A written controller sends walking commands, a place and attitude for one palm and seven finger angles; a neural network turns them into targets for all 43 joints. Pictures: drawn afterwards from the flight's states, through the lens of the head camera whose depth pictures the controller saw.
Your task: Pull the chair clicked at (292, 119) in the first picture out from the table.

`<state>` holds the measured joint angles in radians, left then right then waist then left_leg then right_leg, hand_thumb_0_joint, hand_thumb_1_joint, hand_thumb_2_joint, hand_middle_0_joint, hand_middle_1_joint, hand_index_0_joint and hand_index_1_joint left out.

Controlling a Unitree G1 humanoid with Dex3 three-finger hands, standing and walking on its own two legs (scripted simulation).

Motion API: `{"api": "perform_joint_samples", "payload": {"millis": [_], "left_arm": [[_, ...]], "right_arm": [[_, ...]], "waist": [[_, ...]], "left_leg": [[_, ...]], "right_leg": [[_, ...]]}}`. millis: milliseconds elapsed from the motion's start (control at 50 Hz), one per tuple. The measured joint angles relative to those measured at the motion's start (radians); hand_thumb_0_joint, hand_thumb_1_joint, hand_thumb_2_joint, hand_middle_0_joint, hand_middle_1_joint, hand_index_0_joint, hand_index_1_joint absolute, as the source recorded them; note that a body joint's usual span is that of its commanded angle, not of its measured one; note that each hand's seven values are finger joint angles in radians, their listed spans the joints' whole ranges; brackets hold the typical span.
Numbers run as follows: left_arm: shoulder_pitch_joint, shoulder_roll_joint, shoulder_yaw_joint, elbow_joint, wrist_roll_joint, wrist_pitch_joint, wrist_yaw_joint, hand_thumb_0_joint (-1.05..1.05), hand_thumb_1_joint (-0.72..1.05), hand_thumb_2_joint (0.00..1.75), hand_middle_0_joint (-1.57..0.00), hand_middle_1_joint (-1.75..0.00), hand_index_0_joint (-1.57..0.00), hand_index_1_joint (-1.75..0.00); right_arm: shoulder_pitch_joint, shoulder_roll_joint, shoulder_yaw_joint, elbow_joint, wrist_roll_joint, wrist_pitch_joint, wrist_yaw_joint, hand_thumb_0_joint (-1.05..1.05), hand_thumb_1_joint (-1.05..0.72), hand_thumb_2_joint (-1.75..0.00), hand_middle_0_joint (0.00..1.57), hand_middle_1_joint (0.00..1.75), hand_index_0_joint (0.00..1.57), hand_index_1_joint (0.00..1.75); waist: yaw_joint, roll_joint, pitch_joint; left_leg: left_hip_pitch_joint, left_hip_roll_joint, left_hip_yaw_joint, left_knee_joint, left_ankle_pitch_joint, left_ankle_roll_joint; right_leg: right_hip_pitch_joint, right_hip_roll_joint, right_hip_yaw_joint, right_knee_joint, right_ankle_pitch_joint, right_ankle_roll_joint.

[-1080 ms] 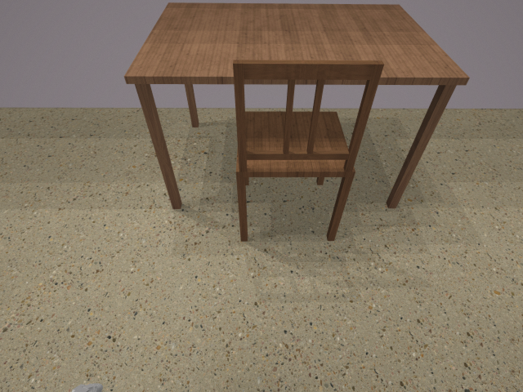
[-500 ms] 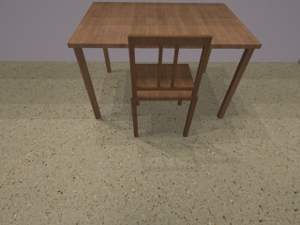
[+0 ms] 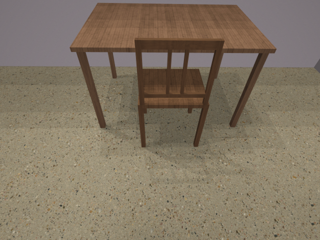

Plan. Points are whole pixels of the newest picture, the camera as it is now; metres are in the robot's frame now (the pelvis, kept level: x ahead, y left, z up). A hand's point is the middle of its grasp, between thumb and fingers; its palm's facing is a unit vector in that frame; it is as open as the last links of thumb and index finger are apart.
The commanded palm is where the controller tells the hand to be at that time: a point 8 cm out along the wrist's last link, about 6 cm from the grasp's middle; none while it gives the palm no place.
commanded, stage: look at it before walking up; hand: left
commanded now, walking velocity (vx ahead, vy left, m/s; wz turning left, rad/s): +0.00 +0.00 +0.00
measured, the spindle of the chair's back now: (168, 73) +0.93 +0.00 -0.11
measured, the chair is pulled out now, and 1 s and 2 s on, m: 0.00 0.00 0.00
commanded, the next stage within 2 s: take the last steps up to it in 0.36 s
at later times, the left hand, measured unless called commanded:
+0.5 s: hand out of the picture +0.08 +0.25 -0.15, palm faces -0.02 -0.94 -0.34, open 7.4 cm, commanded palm none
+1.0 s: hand out of the picture +0.00 +0.15 -0.19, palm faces +0.11 -0.98 -0.17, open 7.4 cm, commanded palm none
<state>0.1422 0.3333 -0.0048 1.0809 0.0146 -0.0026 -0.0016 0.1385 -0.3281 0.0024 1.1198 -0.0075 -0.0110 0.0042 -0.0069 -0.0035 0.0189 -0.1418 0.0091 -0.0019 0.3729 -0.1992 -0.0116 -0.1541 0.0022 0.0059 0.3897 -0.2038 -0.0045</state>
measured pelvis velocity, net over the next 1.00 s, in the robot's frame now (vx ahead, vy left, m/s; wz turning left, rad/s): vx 0.11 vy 0.00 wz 0.03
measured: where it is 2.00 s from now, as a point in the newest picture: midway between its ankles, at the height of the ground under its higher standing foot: (167, 206)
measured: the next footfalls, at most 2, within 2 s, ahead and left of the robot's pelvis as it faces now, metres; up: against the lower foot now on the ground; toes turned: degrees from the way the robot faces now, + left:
left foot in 1.12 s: +0.27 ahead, +0.12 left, +0.00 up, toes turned +9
right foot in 1.64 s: +0.48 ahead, -0.14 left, +0.00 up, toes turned -4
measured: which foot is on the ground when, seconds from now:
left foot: down 0.00-0.84, up 0.86-1.00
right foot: down 0.00-1.00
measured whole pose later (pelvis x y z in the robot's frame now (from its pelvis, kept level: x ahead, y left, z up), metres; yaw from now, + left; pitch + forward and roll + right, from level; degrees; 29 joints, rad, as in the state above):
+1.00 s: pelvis +0.11 +0.00 -0.02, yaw +2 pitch +0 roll -1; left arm 0.48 0.14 0.02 1.14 0.04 -0.05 0.03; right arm 0.28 -0.16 -0.03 1.13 -0.01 0.00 0.01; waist 0.05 -0.02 0.03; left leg -0.45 0.05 0.08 1.00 -0.51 0.02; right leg -0.04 0.01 -0.03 0.46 -0.42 -0.02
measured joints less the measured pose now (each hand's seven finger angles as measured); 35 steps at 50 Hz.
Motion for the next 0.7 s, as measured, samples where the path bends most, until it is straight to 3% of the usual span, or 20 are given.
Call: {"api": "perform_joint_samples", "payload": {"millis": [520, 700], "left_arm": [[0.005, 0.008, 0.003, 0.011, 0.001, 0.000, 0.002, 0.01, 0.90, 0.90, -0.20, -0.30, -0.21, -0.30], [0.112, -0.057, 0.003, 0.023, 0.010, 0.021, -0.006, 0.01, 0.90, 0.90, -0.20, -0.30, -0.20, -0.30]], "right_arm": [[-0.019, -0.004, 0.001, 0.002, 0.001, -0.001, -0.003, 0.00, -0.90, -0.90, 0.21, 0.30, 0.20, 0.30], [0.085, 0.076, 0.004, 0.014, -0.013, 0.016, 0.003, 0.00, -0.91, -0.90, 0.20, 0.30, 0.20, 0.30]], "waist": [[0.006, -0.001, 0.000], [0.006, -0.013, -0.048]], "left_leg": [[0.025, -0.004, 0.004, -0.027, 0.004, 0.005], [-0.001, -0.003, 0.010, 0.079, -0.093, 0.010]], "right_leg": [[0.025, -0.004, 0.004, -0.029, 0.006, 0.006], [-0.009, -0.004, 0.007, 0.090, -0.102, 0.000]]}}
